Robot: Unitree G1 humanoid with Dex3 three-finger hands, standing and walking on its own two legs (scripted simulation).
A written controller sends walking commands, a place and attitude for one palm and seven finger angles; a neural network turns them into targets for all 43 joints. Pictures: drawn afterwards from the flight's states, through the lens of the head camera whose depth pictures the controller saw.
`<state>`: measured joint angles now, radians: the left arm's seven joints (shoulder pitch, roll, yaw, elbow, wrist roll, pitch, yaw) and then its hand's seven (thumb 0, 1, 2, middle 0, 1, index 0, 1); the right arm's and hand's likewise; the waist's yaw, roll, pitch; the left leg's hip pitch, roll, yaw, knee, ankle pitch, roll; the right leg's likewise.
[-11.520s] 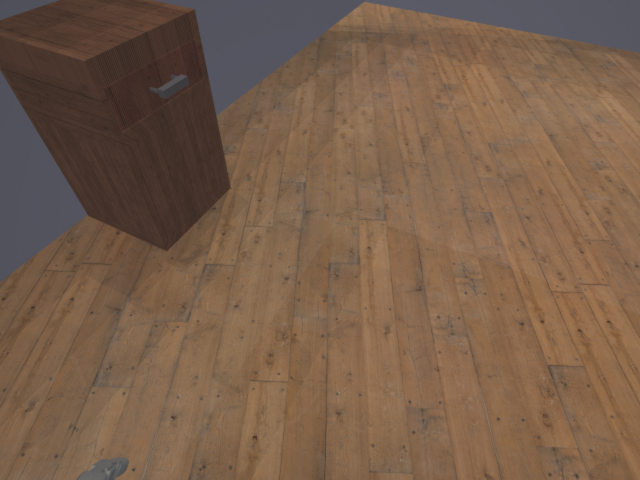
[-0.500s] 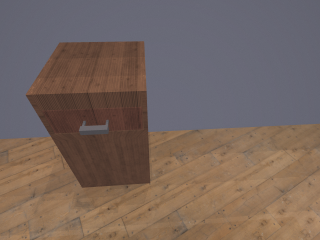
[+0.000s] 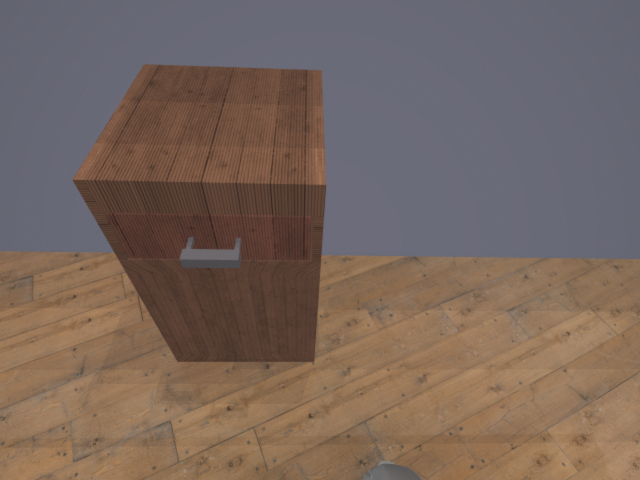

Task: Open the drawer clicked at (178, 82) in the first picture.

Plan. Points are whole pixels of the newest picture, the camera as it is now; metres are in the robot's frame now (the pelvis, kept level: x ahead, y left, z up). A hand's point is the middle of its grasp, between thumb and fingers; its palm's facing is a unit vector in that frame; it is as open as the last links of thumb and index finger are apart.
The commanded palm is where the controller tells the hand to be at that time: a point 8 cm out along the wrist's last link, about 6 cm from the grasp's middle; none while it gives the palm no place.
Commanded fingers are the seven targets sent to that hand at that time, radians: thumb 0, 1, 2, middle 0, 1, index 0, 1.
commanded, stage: come to a stop and stand still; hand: left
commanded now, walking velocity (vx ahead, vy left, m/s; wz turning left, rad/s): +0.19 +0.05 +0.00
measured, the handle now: (213, 250) +0.56 +0.23 -0.15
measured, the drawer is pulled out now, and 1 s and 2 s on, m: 0.00 0.00 0.00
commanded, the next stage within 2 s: look again from close up in 1.10 s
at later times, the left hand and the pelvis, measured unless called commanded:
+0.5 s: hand out of the picture +0.12 +0.18 -0.19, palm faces +0.09 -0.97 -0.21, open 7.2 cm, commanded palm none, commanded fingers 0.00 0.90 0.90 -0.20 -0.30 -0.20 -0.30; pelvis +0.06 -0.01 -0.02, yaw +2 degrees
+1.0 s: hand out of the picture +0.10 +0.24 -0.17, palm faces +0.01 -0.97 -0.24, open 7.4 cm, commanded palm none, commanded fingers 0.00 0.90 0.90 -0.20 -0.30 -0.20 -0.30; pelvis +0.07 +0.06 -0.01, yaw -1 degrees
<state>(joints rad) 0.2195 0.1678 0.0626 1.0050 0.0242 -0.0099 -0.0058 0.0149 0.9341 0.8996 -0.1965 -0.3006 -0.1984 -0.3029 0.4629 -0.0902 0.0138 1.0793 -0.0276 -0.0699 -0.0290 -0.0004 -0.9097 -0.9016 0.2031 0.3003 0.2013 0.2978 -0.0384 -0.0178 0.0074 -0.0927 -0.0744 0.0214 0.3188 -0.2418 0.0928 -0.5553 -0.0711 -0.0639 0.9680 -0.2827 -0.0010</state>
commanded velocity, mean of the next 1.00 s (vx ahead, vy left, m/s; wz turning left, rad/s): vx -0.04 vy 0.03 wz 0.00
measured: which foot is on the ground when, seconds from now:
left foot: down 0.00-0.18, up 0.20-0.48, down 0.50-1.00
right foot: up 0.00-0.16, down 0.18-0.70, up 0.72-0.94, down 0.96-1.00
